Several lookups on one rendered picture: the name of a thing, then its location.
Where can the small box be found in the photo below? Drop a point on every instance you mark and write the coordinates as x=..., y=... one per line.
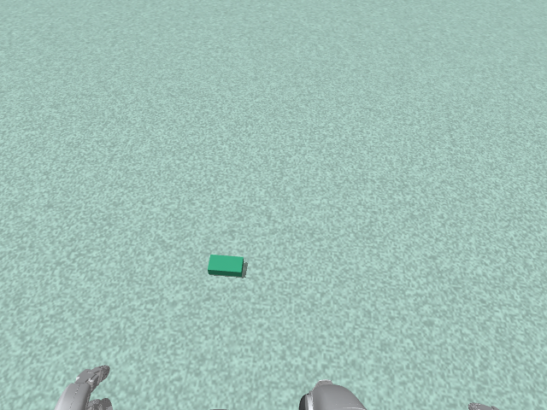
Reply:
x=226, y=265

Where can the left robot hand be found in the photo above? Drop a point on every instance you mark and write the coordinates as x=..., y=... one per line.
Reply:
x=76, y=396

